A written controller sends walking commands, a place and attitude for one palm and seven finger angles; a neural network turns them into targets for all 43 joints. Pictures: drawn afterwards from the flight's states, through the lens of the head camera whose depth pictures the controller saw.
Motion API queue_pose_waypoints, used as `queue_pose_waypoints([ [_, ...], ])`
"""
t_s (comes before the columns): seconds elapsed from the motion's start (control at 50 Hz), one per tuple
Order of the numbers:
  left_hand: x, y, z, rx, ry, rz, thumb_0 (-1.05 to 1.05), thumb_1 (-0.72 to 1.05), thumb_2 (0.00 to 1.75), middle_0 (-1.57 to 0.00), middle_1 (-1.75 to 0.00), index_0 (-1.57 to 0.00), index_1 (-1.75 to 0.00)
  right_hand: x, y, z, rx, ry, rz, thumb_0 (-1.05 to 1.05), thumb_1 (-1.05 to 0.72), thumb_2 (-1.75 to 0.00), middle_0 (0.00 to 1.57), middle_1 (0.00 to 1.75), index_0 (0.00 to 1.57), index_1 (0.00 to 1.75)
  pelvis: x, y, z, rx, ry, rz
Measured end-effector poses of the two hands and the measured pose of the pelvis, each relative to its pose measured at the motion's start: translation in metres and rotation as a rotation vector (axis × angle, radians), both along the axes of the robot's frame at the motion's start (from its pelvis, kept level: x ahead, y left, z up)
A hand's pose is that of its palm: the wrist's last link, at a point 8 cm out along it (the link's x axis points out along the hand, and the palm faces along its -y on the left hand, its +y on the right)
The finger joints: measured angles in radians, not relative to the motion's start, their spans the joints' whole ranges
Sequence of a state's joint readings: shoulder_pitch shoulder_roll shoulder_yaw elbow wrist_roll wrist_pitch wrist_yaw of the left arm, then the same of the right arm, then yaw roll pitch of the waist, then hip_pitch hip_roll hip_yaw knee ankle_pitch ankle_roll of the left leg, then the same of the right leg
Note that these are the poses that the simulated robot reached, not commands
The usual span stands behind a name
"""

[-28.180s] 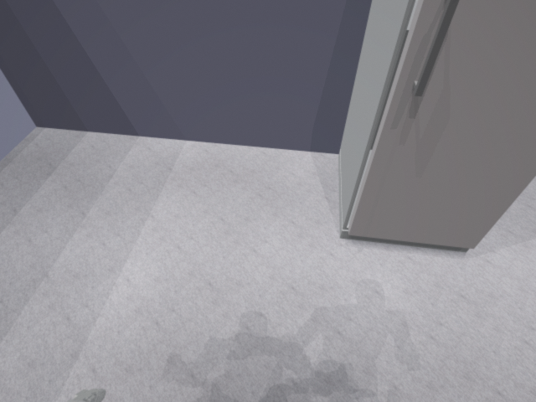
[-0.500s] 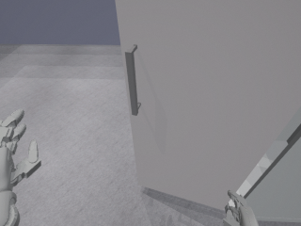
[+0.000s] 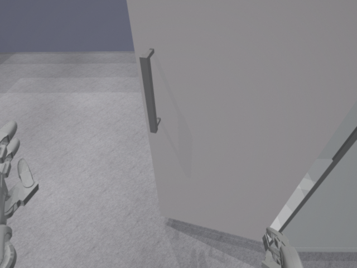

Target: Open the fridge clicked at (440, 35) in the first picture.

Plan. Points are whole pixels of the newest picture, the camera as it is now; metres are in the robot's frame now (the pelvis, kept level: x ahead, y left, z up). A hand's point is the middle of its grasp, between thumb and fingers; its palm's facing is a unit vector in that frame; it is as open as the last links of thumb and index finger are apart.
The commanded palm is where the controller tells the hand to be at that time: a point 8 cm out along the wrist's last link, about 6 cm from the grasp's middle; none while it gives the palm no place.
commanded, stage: step back with the hand held close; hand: left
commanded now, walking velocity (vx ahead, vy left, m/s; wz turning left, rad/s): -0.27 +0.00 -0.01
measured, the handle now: (152, 94) +0.51 +0.13 +0.14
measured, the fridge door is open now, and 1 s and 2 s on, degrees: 76 76 76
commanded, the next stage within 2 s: stop stepping back and stand still in 1.34 s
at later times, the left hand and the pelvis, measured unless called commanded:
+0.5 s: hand (6, 220) +0.14 +0.29 +0.16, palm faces +0.50 -0.77 -0.41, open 7.4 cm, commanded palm +0.08 +0.32 +0.17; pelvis -0.06 +0.02 -0.02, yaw -1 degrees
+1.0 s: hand out of the picture +0.07 +0.29 +0.16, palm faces +0.58 -0.72 -0.38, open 7.4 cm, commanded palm +0.00 +0.32 +0.17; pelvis -0.12 +0.02 -0.04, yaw +4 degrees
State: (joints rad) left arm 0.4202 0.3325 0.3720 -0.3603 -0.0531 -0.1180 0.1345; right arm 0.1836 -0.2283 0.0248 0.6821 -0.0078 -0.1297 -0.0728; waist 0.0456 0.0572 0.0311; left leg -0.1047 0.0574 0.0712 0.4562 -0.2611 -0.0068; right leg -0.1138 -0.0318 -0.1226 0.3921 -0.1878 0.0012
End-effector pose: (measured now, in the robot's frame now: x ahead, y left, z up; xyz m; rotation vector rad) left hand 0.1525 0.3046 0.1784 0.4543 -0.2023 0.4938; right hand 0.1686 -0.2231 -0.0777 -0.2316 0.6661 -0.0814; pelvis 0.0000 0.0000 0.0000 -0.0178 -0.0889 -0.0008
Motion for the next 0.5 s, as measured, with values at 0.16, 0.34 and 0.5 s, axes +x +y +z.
queue_pose_waypoints([
  [0.16,-0.005,0.0,-0.014,0.045,0.071,-0.089,0.01,0.89,0.9,-0.21,-0.31,-0.21,-0.3,-0.028,-0.004,-0.005,-0.029,0.034,-0.092,0.01,-0.9,-0.9,0.2,0.3,0.2,0.3,-0.015,0.015,-0.008,0.007,0.061,-0.013],
  [0.34,-0.033,0.019,-0.011,0.094,0.011,-0.054,0.02,0.89,0.9,-0.22,-0.31,-0.22,-0.3,-0.061,0.008,-0.012,-0.037,0.053,-0.101,0.01,-0.9,-0.9,0.2,0.3,0.2,0.3,-0.042,0.024,-0.016,0.012,0.066,-0.02],
  [0.5,-0.058,0.015,-0.009,0.099,-0.075,-0.039,0.01,0.89,0.9,-0.21,-0.31,-0.22,-0.3,-0.084,0.014,-0.019,-0.028,0.048,-0.075,0.01,-0.9,-0.9,0.2,0.3,0.2,0.3,-0.064,0.023,-0.022,0.006,0.064,-0.01],
])
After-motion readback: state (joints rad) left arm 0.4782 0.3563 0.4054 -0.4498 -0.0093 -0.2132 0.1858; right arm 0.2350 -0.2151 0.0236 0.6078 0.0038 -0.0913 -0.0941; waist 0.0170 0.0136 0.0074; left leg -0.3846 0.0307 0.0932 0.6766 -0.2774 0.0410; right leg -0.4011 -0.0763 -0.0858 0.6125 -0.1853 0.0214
